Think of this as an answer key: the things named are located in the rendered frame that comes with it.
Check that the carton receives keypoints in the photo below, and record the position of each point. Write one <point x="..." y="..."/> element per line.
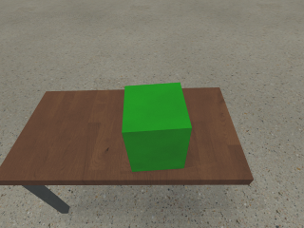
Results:
<point x="156" y="126"/>

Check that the table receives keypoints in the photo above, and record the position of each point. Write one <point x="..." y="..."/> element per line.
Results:
<point x="74" y="137"/>

